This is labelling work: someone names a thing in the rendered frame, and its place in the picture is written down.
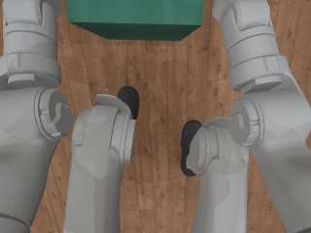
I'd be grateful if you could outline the left robot upper arm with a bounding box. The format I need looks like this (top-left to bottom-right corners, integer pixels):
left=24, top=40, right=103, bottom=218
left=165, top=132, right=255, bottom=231
left=0, top=86, right=74, bottom=233

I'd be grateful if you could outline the left robot forearm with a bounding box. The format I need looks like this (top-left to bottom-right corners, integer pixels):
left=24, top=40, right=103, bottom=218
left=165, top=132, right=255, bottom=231
left=0, top=0, right=62, bottom=91

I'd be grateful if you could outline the robot left thigh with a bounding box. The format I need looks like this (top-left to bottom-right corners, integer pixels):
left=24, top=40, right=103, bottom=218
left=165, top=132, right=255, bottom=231
left=63, top=104, right=136, bottom=233

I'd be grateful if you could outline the left robot shin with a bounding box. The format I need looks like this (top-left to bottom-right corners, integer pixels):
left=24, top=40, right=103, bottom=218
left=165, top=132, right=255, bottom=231
left=71, top=94, right=133, bottom=151

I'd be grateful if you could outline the right robot upper arm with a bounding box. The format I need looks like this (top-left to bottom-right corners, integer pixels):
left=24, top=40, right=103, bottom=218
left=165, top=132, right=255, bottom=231
left=227, top=88, right=311, bottom=233

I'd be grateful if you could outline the right robot forearm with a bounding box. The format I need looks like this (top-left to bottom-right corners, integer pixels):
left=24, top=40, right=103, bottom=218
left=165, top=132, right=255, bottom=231
left=212, top=0, right=311, bottom=111

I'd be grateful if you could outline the carton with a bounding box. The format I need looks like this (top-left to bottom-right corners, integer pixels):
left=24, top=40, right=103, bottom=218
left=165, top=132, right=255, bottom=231
left=66, top=0, right=204, bottom=42

